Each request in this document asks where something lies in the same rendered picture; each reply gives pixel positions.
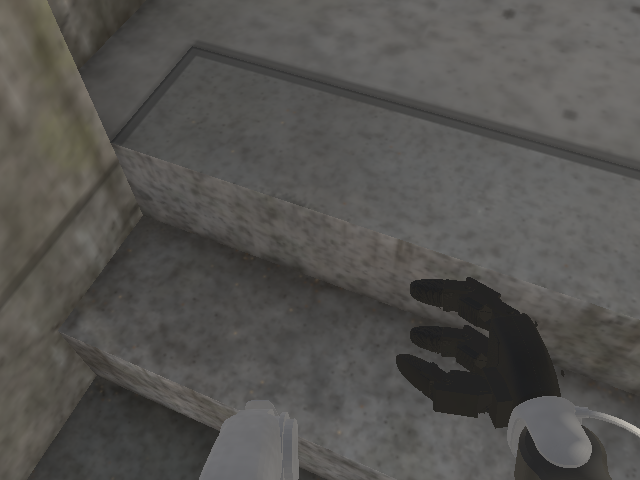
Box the right robot forearm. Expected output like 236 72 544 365
507 396 612 480

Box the robot left shin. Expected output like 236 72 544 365
219 400 279 434

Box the robot right hand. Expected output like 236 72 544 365
396 277 565 429

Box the robot left thigh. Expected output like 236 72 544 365
199 409 299 480

